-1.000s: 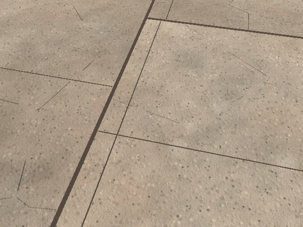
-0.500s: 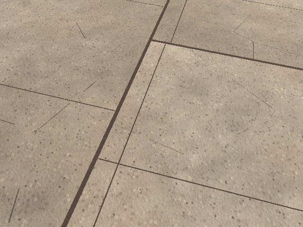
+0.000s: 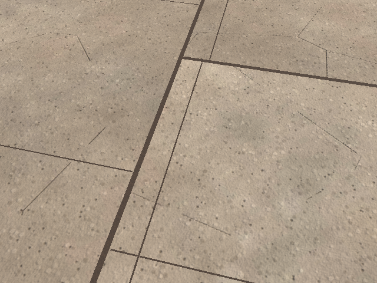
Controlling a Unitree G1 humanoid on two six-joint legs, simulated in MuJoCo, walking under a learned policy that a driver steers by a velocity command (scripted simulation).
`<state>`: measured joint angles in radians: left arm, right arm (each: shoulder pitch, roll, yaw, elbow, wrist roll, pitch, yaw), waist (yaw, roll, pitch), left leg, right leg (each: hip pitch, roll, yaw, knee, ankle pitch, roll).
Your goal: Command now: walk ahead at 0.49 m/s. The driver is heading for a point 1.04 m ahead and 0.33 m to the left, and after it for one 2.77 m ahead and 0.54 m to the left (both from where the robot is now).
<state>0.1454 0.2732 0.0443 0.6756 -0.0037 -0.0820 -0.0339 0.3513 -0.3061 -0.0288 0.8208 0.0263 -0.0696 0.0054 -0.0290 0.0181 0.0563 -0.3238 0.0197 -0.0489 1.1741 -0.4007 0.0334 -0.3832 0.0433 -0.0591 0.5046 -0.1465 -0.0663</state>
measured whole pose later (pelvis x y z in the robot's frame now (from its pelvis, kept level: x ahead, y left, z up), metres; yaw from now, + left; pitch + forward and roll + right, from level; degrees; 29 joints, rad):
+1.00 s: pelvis +0.54 +0.02 +0.00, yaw +4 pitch +2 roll +1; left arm 0.02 0.26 0.03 0.70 0.02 -0.09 -0.02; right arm 0.36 -0.30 -0.05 0.86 0.02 -0.04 -0.01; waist -0.07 0.01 0.05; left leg -0.22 -0.03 -0.08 0.92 -0.58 -0.02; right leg -0.48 -0.03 -0.03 0.53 -0.10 -0.02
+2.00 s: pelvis +0.87 +0.13 +0.01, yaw +39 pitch +2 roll -2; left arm 0.14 0.27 0.07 0.83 0.01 -0.10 -0.02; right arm 0.34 -0.31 -0.07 0.71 0.03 -0.02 -0.02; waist -0.01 0.05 0.02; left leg -0.44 0.02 -0.08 1.17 -0.40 0.02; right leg -0.28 0.02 -0.05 0.45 -0.19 -0.02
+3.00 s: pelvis +1.31 +0.42 +0.01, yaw +17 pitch +1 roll +1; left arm 0.24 0.29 0.08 0.77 -0.01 -0.04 -0.03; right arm 0.17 -0.29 -0.06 0.74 0.00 -0.11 -0.01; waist 0.02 0.02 0.07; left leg -0.47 0.07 -0.04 1.15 -0.36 -0.01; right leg -0.31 0.09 0.01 0.48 -0.18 -0.11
